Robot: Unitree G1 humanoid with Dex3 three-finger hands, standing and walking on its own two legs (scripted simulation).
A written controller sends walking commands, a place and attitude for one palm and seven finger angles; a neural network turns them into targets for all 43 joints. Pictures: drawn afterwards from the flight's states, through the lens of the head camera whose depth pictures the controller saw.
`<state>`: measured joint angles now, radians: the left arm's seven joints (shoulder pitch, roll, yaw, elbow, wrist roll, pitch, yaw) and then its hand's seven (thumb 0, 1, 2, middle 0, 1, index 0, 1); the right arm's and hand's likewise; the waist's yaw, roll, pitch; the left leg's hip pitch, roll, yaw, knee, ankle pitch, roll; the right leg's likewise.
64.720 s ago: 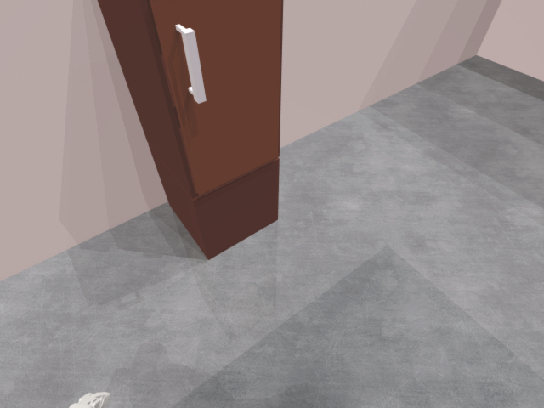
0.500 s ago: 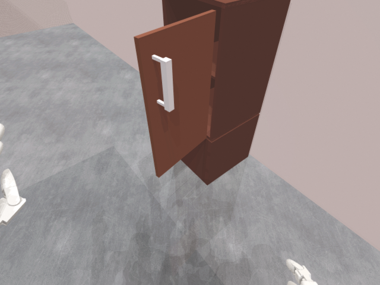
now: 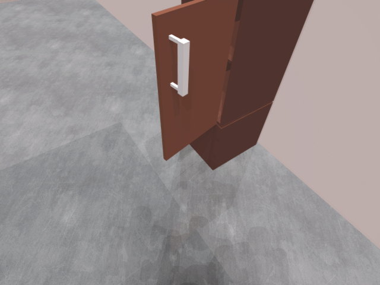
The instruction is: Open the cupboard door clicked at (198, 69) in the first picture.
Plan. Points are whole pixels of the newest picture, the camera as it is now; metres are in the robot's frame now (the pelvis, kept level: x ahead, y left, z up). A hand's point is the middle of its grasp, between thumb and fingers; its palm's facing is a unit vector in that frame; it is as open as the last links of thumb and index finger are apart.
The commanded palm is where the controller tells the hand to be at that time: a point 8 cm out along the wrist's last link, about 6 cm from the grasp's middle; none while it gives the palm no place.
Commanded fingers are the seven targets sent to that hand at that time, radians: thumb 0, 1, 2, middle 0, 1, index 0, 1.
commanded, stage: let the arm hang, fingers relaxed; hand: left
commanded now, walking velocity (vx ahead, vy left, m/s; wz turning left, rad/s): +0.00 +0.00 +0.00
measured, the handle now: (178, 66) +0.66 +0.06 +0.11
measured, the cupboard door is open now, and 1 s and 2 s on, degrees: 100 100 100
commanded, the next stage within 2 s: look to check the result in 0.76 s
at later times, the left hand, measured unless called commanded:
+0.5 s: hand out of the picture +0.00 +0.20 -0.16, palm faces +0.02 -0.97 -0.23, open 7.4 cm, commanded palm none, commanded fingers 0.00 0.90 0.90 -0.20 -0.30 -0.20 -0.30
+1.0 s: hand out of the picture +0.07 +0.24 -0.15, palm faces -0.01 -0.95 -0.32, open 7.4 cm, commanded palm none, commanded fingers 0.00 0.90 0.90 -0.20 -0.30 -0.20 -0.30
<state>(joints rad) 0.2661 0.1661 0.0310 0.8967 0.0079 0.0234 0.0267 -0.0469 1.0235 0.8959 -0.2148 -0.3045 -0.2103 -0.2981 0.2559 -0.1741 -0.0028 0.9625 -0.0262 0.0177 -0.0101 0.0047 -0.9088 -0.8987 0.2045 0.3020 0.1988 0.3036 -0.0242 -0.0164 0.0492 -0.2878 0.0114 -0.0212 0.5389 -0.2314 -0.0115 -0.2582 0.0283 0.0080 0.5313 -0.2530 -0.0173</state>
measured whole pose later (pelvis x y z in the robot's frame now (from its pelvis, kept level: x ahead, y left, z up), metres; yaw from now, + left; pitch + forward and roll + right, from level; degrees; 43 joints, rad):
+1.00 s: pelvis +0.01 +0.01 +0.01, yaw +0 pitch -1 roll +0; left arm 0.14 0.28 0.03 1.13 0.02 -0.01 0.01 0.00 0.91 0.90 -0.21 -0.30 -0.20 -0.30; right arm 0.16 -0.28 -0.03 1.11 -0.02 0.00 -0.01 0.00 -0.91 -0.90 0.21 0.30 0.20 0.30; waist -0.01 0.03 0.08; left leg -0.19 0.00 -0.01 0.38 -0.17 0.00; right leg -0.17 0.01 0.02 0.39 -0.19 -0.01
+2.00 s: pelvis +0.05 -0.01 +0.02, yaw -1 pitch -1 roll +0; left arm 0.10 0.31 0.01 1.12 0.01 -0.02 0.01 0.01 0.91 0.90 -0.21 -0.30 -0.20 -0.30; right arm 0.11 -0.32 -0.01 1.12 -0.01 0.00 -0.01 0.00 -0.91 -0.90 0.21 0.30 0.20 0.30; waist -0.02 0.02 0.07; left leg -0.10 0.02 -0.01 0.31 -0.19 -0.02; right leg -0.08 0.03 0.02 0.31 -0.20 -0.03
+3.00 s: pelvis +0.04 +0.00 +0.02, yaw -1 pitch -1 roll +0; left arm 0.10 0.32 0.01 1.13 0.01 -0.02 0.00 0.01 0.91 0.90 -0.21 -0.30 -0.20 -0.30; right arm 0.10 -0.32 -0.01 1.13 -0.01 0.00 -0.01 0.00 -0.91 -0.90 0.21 0.30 0.20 0.30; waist -0.01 0.01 0.07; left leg -0.10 0.01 0.00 0.29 -0.16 -0.01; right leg -0.08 0.02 0.03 0.29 -0.19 -0.01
